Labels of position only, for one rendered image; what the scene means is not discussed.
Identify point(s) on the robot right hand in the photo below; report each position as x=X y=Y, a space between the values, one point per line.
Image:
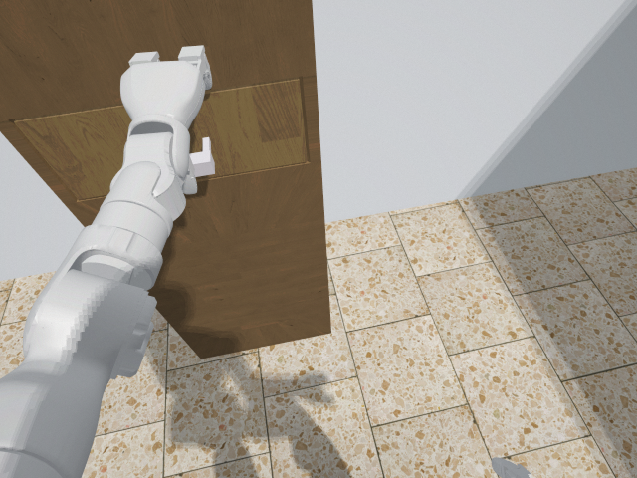
x=507 y=469

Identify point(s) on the handle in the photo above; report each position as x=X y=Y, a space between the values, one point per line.
x=203 y=162

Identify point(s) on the robot left upper arm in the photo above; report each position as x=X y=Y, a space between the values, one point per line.
x=91 y=330

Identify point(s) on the cabinet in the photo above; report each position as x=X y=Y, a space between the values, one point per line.
x=245 y=264

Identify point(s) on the robot left hand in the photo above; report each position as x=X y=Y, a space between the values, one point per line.
x=174 y=89

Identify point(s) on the left robot forearm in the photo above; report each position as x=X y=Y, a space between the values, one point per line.
x=126 y=239

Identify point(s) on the drawer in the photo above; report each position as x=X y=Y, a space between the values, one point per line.
x=251 y=127

